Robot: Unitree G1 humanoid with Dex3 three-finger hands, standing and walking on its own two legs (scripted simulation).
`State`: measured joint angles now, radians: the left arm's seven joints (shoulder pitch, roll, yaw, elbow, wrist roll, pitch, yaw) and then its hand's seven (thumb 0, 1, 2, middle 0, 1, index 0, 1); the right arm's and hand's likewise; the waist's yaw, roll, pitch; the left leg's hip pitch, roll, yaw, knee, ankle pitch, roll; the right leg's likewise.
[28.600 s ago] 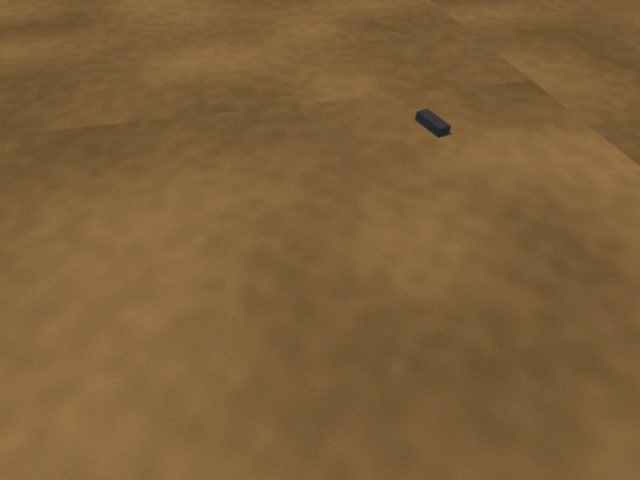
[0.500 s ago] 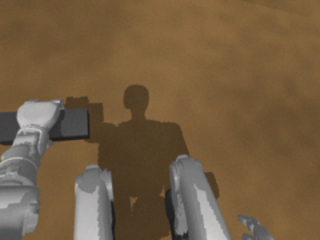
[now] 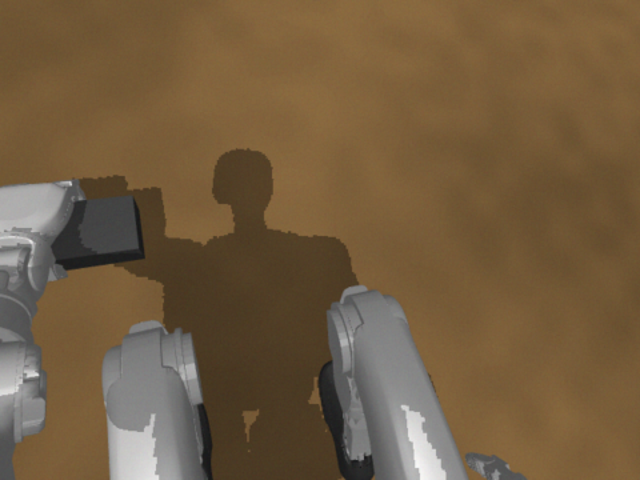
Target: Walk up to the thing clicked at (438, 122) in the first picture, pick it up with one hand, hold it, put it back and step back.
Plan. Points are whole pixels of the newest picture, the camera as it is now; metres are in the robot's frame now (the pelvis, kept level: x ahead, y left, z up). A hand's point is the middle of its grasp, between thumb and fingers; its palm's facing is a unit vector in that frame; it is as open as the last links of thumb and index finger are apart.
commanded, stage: crouch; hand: left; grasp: from above
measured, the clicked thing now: (49, 239) +0.45 +0.29 -0.20
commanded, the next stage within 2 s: lower in 0.28 s
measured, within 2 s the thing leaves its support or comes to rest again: neither
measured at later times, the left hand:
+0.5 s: hand (54, 241) +0.45 +0.29 -0.22, palm faces -0.49 -0.05 -0.87, open 10.8 cm
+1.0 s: hand (73, 244) +0.46 +0.29 -0.28, palm faces -0.48 -0.06 -0.87, open 10.8 cm
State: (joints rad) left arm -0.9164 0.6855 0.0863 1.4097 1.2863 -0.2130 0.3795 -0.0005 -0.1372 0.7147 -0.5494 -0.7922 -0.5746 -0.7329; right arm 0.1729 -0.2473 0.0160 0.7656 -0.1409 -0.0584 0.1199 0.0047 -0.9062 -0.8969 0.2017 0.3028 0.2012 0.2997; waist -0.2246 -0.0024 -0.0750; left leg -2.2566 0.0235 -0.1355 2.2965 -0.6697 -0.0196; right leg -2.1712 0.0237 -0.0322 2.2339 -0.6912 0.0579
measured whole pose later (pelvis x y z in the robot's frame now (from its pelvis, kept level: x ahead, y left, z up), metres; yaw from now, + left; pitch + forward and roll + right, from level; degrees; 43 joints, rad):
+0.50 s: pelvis +0.00 +0.00 -0.03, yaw -1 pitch +34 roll -8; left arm -0.97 0.75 0.08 1.50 1.29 -0.22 0.41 0.00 -0.13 0.71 -0.55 -0.79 -0.57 -0.73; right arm 0.13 -0.26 0.07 0.76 -0.16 -0.06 0.13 0.00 -0.91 -0.90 0.20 0.30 0.20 0.30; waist -0.25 -0.02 -0.03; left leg -2.33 0.02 -0.16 2.41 -0.68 -0.02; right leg -2.24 0.03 -0.05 2.33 -0.70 0.06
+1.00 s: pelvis +0.01 +0.00 -0.06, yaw -4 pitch +33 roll -10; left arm -0.98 0.84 0.13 1.58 1.33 -0.24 0.51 0.00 -0.13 0.70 -0.55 -0.79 -0.57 -0.73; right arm 0.11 -0.27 0.13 0.75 -0.22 -0.10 0.16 0.00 -0.90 -0.89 0.20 0.30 0.20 0.30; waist -0.30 -0.07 0.04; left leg -2.39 0.01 -0.21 2.52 -0.71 -0.03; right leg -2.29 0.05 -0.08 2.41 -0.71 0.06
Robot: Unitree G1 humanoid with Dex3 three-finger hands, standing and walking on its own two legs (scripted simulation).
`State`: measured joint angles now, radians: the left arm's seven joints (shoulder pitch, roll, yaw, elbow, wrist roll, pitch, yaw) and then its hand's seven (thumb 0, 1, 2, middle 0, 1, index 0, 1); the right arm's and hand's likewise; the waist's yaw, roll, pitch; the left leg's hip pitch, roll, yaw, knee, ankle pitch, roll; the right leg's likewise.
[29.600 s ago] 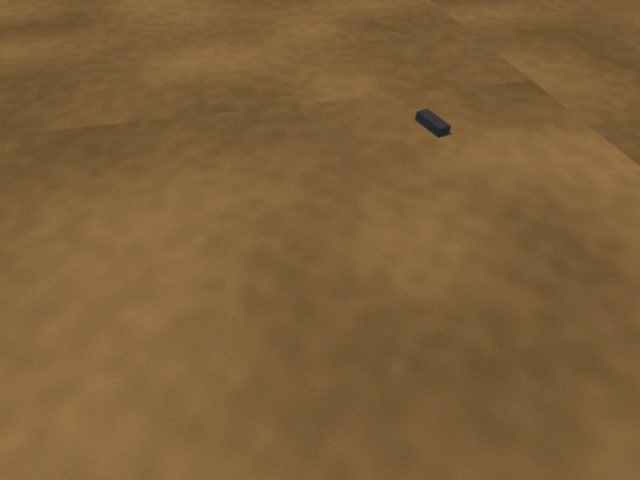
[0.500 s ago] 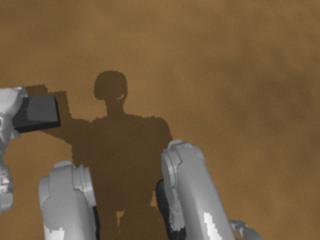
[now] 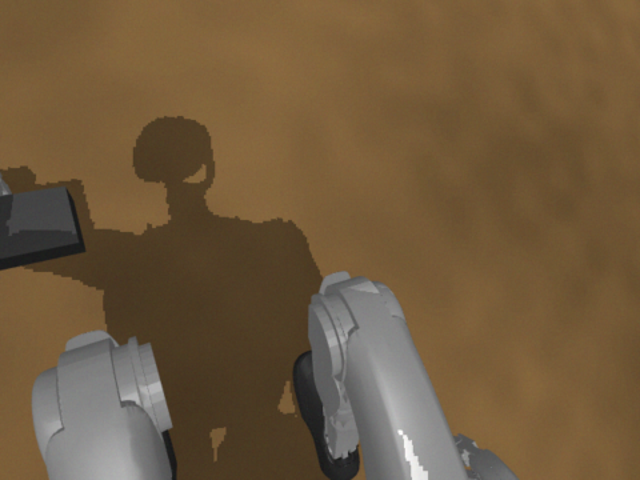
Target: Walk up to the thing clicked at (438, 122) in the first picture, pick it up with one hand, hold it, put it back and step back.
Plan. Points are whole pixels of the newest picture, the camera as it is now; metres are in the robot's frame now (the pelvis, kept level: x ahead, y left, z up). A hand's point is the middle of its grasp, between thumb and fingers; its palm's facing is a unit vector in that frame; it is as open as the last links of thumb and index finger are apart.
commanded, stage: rest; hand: left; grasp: from above
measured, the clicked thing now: out of the picture +0.44 +0.32 -0.24
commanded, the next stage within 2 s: open in 0.78 s
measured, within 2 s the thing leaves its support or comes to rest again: neither
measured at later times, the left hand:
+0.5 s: hand out of the picture +0.44 +0.31 -0.25, palm faces -0.47 -0.11 -0.87, open 10.7 cm
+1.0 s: hand out of the picture +0.43 +0.31 -0.25, palm faces -0.47 -0.12 -0.88, open 10.8 cm
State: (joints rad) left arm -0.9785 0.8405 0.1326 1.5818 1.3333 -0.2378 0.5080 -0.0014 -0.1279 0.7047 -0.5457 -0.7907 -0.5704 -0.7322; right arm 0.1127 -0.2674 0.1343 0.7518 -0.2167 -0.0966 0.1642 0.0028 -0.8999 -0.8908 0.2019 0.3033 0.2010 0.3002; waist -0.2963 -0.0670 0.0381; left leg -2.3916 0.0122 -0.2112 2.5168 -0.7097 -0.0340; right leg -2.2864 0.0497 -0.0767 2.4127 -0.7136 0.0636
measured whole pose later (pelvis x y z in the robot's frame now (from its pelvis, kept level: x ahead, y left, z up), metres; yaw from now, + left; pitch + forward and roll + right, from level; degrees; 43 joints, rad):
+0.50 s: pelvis +0.00 +0.00 -0.01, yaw -3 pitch +29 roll -12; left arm -0.99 0.93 0.14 1.68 1.33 -0.25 0.59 0.00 -0.13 0.70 -0.55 -0.78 -0.57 -0.73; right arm 0.07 -0.31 0.22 0.73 -0.27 -0.16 0.20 0.00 -0.90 -0.89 0.20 0.30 0.20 0.30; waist -0.34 -0.12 0.11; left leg -2.37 0.02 -0.26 2.57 -0.73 -0.04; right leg -2.27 0.07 -0.11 2.43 -0.70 0.07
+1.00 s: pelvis -0.01 +0.01 -0.01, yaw -4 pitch +27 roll -14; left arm -1.03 0.97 0.10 1.76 1.32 -0.25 0.63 0.00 -0.11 0.69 -0.53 -0.79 -0.55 -0.74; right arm 0.05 -0.32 0.28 0.70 -0.28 -0.22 0.24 0.00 -0.90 -0.89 0.20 0.30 0.20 0.30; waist -0.36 -0.13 0.13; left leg -2.36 0.02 -0.28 2.58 -0.72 -0.02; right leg -2.23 0.08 -0.13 2.41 -0.69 0.08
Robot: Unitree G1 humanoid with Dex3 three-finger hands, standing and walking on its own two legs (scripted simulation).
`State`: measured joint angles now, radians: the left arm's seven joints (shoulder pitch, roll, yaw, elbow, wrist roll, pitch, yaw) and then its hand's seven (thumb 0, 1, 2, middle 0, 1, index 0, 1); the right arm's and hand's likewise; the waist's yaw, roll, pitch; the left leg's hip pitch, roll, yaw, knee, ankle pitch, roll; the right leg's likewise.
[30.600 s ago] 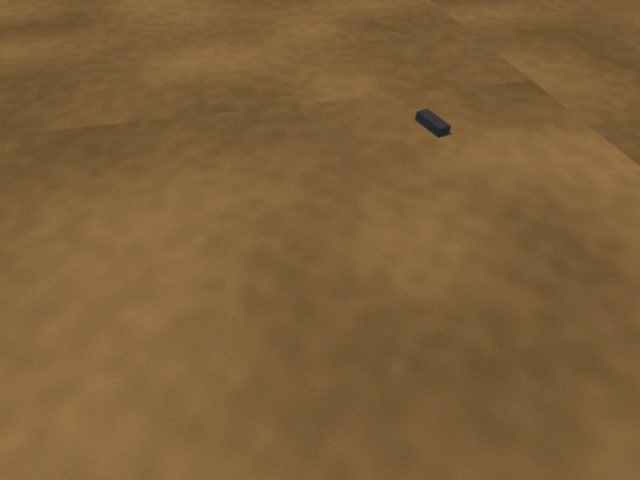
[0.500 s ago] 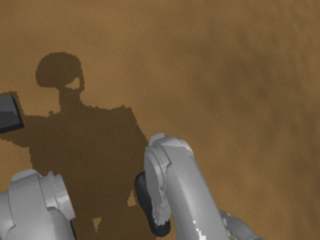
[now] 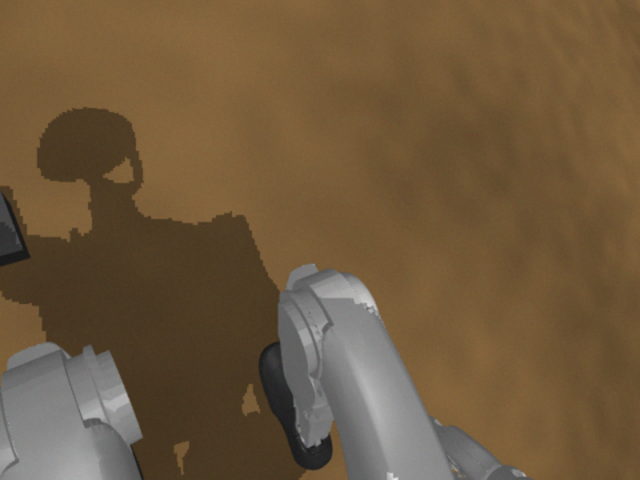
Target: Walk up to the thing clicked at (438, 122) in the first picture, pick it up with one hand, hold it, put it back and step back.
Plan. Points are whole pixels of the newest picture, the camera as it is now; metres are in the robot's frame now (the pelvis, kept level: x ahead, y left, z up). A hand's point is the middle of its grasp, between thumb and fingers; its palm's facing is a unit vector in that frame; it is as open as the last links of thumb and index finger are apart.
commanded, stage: open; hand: left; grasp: from above
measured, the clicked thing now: out of the picture +0.43 +0.34 -0.27
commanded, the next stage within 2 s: withdraw in 0.76 s
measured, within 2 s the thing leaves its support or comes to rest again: rests again in 1.20 s
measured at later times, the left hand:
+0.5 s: hand out of the picture +0.42 +0.33 -0.24, palm faces -0.46 -0.17 -0.87, open 13.9 cm
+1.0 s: hand out of the picture +0.43 +0.33 -0.24, palm faces -0.42 -0.15 -0.89, open 13.9 cm
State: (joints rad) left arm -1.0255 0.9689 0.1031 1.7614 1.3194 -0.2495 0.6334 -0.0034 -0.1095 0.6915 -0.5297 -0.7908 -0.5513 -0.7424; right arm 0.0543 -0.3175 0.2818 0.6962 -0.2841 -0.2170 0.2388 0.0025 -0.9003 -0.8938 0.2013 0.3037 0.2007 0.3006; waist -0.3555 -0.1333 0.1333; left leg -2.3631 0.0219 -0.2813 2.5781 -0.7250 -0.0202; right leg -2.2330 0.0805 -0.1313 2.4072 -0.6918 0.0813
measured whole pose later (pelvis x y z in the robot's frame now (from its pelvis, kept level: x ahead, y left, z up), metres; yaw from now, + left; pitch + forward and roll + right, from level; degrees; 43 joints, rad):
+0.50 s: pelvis +0.00 +0.00 +0.00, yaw +0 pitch +27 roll -15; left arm -1.02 0.99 0.10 1.74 1.28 -0.23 0.59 0.00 -0.47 0.95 -0.10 -1.00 -0.11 -0.99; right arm 0.06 -0.33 0.29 0.68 -0.28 -0.22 0.25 0.00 -0.89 -0.89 0.20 0.30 0.20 0.30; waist -0.36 -0.13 0.15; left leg -2.35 0.02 -0.29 2.57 -0.72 -0.02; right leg -2.22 0.08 -0.14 2.39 -0.69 0.09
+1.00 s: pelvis +0.00 +0.00 +0.00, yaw -1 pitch +27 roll -15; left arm -1.03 1.00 0.11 1.72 1.31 -0.24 0.62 0.00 -0.47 0.96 -0.08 -1.02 -0.09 -1.01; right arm 0.07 -0.33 0.30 0.67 -0.28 -0.22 0.24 0.00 -0.89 -0.89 0.20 0.30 0.20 0.30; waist -0.36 -0.15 0.14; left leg -2.36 0.02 -0.29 2.57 -0.72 -0.02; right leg -2.23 0.09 -0.14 2.39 -0.67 0.08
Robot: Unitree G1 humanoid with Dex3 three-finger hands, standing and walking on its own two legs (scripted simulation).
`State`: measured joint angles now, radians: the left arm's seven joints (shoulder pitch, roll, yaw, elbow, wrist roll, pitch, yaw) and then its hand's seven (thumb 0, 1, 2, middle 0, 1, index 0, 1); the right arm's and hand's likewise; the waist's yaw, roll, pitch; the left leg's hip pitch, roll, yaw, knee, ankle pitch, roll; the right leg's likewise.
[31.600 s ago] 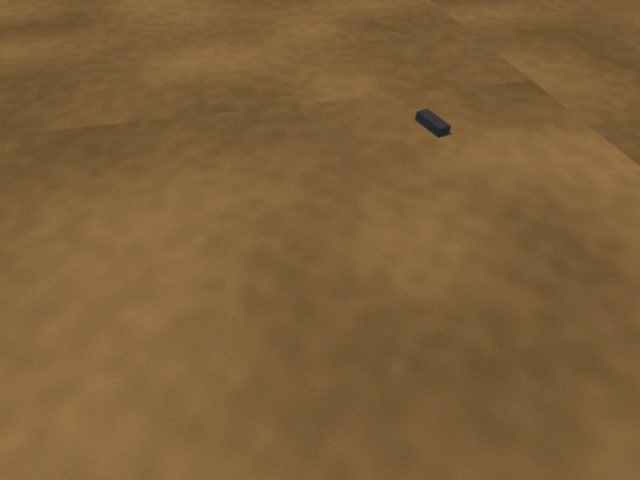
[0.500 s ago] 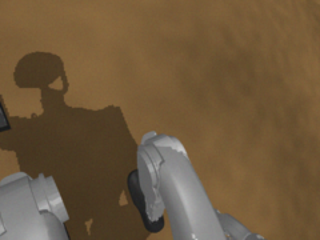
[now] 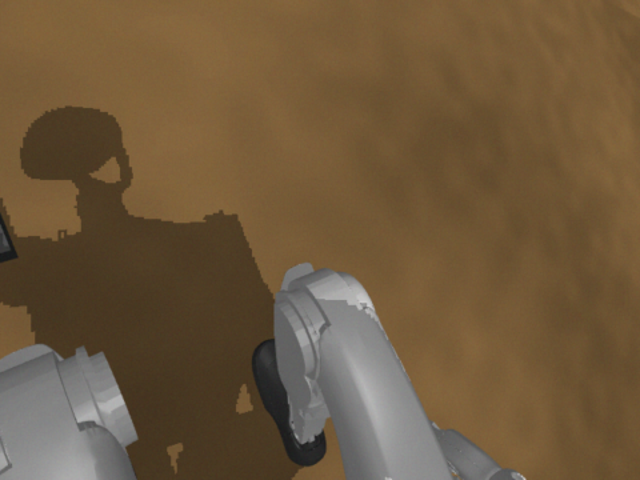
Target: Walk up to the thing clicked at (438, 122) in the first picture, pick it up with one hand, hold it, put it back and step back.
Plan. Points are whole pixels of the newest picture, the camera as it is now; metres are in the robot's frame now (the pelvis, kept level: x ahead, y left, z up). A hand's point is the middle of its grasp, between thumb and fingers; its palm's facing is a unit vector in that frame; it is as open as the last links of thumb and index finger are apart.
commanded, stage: withdraw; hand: left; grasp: from above
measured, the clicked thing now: out of the picture +0.43 +0.34 -0.27
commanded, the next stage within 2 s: home in 0.82 s
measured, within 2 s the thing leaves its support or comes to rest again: rests again in 0.20 s
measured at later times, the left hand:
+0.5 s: hand out of the picture +0.40 +0.36 -0.08, palm faces -0.53 -0.16 -0.83, open 14.0 cm
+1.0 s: hand out of the picture +0.44 +0.37 -0.12, palm faces -0.36 -0.08 -0.93, open 13.8 cm
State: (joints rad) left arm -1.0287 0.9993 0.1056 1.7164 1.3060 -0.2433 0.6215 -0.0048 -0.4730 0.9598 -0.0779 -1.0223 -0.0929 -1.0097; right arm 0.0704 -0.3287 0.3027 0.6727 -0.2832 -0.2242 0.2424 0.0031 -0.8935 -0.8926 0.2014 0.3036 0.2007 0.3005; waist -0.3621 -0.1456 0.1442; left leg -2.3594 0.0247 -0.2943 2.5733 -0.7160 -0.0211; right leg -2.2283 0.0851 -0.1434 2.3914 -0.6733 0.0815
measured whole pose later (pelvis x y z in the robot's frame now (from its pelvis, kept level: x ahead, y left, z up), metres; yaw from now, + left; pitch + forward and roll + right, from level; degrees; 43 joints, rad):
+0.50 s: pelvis -0.01 -0.01 +0.06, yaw +7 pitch +32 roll -9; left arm -0.95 0.74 -0.05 1.29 1.06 -0.09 0.11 -0.01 -0.50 1.00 -0.08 -1.01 -0.08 -1.01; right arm 0.12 -0.31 0.09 0.66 -0.10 -0.04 0.18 0.00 -0.90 -0.90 0.20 0.30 0.20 0.30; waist -0.19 0.04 -0.04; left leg -2.24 0.02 -0.16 2.32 -0.66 -0.01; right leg -2.14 0.03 -0.06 2.24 -0.67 0.06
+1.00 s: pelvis -0.01 -0.01 +0.02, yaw +6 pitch +33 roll -10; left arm -1.04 0.84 0.07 1.44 1.26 -0.17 0.39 0.00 -0.45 0.96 -0.12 -0.97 -0.12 -0.96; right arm 0.17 -0.25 0.14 0.72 -0.17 -0.04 0.13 0.00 -0.89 -0.89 0.20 0.30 0.20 0.30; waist -0.27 -0.01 -0.02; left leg -2.39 0.01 -0.18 2.44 -0.64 -0.01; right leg -2.27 0.03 -0.06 2.34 -0.66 0.06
